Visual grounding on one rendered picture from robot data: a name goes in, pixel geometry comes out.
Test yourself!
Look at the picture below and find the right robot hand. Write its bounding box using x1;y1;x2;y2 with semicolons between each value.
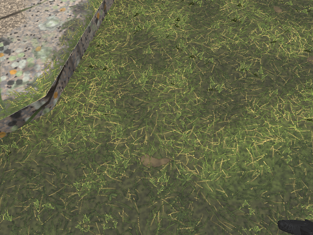
277;219;313;235

